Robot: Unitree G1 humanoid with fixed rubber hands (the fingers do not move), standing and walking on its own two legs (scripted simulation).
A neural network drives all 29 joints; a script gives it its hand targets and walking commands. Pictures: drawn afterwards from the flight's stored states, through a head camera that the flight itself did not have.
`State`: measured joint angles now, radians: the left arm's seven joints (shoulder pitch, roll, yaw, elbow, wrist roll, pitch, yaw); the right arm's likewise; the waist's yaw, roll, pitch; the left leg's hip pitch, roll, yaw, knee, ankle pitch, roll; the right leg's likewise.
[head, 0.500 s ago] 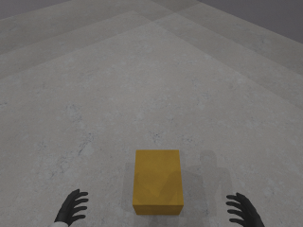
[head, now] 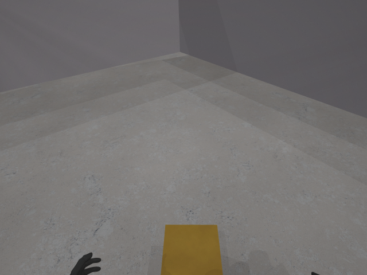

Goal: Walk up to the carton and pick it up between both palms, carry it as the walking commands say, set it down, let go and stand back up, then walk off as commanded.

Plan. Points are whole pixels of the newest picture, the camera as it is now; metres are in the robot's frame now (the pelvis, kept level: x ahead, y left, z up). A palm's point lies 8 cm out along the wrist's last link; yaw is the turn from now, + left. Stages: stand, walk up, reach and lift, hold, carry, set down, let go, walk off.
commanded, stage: stand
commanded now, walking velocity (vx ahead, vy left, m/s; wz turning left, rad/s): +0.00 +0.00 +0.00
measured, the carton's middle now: (191, 269) +0.44 +0.00 -0.64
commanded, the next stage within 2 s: walk off in 1.54 s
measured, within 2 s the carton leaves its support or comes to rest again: neither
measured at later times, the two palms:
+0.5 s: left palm out of the picture +0.07 +0.27 -0.10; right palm out of the picture +0.03 -0.28 -0.10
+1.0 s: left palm out of the picture +0.04 +0.27 -0.11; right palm out of the picture +0.00 -0.28 -0.11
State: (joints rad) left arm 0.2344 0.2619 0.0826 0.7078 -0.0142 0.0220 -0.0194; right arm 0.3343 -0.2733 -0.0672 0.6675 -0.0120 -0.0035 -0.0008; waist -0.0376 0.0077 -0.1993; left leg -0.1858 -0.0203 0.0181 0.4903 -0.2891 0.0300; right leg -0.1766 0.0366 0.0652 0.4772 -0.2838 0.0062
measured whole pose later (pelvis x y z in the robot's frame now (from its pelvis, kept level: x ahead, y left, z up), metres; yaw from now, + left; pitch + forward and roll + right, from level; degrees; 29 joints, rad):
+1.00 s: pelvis -0.04 +0.00 +0.00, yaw +0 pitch -5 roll +0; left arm 0.30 0.26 0.08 0.88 -0.01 0.00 -0.02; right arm 0.39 -0.29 -0.06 0.82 -0.02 -0.05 -0.01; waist -0.04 0.01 -0.09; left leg -0.19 -0.02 0.02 0.50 -0.23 0.03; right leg -0.18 0.04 0.06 0.49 -0.23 0.01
